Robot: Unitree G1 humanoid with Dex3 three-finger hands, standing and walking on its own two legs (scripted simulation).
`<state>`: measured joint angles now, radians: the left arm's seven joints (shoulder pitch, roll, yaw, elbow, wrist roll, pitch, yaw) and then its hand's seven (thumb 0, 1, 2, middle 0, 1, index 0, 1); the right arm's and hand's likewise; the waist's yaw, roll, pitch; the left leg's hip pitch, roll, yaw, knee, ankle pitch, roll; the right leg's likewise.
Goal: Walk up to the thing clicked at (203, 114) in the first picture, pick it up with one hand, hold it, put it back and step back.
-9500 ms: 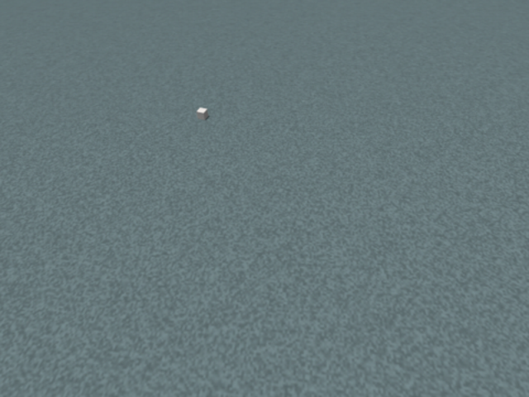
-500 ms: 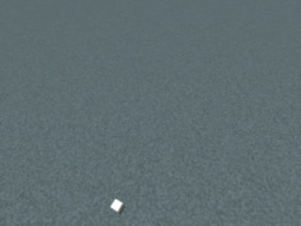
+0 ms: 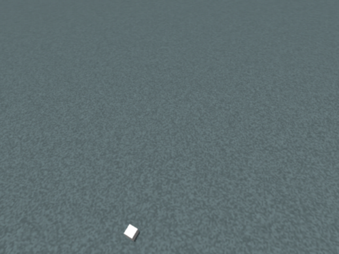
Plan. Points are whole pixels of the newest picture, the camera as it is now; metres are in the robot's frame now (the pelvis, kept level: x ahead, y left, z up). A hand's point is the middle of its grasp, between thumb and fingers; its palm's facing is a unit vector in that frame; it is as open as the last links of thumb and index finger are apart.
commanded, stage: stand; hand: left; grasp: from above
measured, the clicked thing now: (131, 232) +0.39 +0.25 -0.76
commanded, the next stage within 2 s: rise first in 0.20 s
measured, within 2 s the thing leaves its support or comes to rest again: neither
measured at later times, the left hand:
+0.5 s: hand out of the picture +0.14 +0.25 -0.17, palm faces +0.01 -0.94 -0.35, open 8.3 cm
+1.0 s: hand out of the picture +0.12 +0.27 -0.24, palm faces -0.05 -0.83 -0.56, open 14.0 cm
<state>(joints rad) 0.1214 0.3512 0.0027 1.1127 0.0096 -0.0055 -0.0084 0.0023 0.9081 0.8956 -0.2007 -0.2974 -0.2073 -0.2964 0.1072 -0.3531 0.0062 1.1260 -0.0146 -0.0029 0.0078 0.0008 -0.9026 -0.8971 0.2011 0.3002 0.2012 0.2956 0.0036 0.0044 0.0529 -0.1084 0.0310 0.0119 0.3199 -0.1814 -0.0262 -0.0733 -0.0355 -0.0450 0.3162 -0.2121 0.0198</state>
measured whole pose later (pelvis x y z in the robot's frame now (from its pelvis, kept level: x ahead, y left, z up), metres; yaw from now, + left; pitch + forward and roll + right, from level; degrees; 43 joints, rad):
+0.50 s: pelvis -0.02 +0.00 -0.02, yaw +0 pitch +5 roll +0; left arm -0.06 0.33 0.13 1.08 0.08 -0.01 -0.01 0.00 0.62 0.91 -0.18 -0.59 -0.19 -0.58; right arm 0.19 -0.28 -0.02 0.83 0.02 -0.03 -0.02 0.00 -0.93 -0.91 0.20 0.30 0.20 0.30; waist -0.01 -0.01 0.03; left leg -0.38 0.04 0.00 0.55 -0.25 -0.02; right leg -0.34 -0.04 -0.04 0.54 -0.29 0.01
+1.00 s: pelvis -0.03 +0.01 -0.08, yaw -1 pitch +16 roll -2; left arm 0.08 0.26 0.17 0.70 0.25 0.28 0.18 0.00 -0.54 1.01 -0.10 -1.06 -0.09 -1.07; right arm 0.19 -0.23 -0.03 0.62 -0.01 -0.08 -0.04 0.01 -0.91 -0.90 0.20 0.30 0.20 0.30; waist -0.01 0.00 -0.08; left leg -0.85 0.05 -0.01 1.05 -0.47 -0.02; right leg -0.80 -0.03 -0.03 1.02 -0.49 0.02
